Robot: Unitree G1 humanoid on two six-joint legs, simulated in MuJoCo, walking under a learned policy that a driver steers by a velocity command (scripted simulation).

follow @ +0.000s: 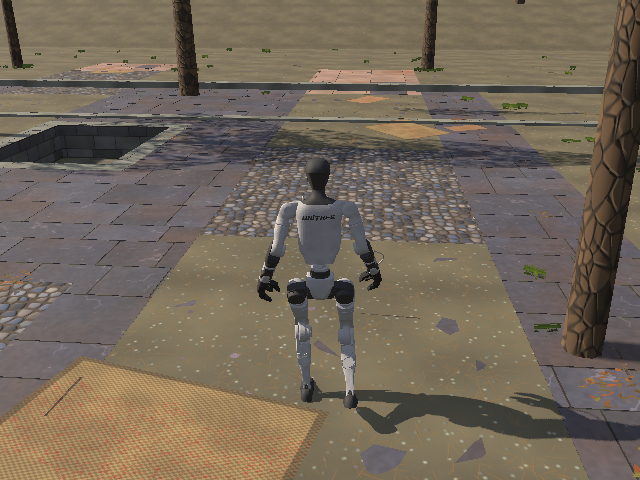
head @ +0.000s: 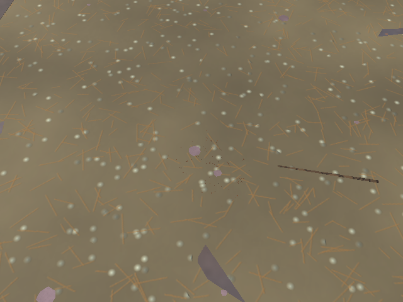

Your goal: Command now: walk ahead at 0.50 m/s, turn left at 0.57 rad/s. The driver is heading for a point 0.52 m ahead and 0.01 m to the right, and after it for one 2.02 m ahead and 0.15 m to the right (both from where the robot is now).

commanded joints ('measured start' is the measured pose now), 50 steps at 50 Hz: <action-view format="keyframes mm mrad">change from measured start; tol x32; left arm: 1 -46 135 30 -104 22 -38 5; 50 67 85 37 -98 4 157 41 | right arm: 1 59 -116 -31 -65 -17 -21 -14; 21 334 -50 5 -9 14 -18 -55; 50 -110 -89 -16 -56 -49 17 -69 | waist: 1 -17 47 -142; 18 -1 132 -109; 21 54 -293 -385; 50 15 159 -138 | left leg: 1 365 264 -437 -324 131 203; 17 320 224 -397 -190 173 90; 22 -361 27 -225 713 -326 -66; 38 69 33 -96 -91 145 -119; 42 607 532 -498 -128 835 188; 50 182 321 -138 -321 230 141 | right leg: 1 -340 -71 92 -31 116 -13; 18 37 52 32 -748 406 -45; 21 683 -342 800 -886 -17 -317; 31 142 -110 164 -913 974 -235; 40 92 -23 267 -656 506 -99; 42 -224 140 110 -201 -315 -3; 50 -194 9 31 -105 35 89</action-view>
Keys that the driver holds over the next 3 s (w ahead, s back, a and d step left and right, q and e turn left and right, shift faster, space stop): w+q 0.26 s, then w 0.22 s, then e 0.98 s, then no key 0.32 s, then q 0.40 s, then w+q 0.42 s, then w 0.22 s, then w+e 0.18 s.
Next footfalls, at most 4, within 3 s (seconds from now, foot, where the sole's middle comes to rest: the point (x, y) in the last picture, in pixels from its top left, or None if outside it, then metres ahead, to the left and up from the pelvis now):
0.38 right None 0.41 -0.11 -0.76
0.80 left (166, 267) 0.54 0.14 -0.76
1.22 right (248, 286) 0.49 -0.13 -0.76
1.70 left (179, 262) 0.56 0.10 -0.76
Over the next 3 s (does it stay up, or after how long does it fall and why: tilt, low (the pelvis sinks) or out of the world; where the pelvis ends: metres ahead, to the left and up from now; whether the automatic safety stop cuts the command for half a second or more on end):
stays up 0.80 0.03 0.01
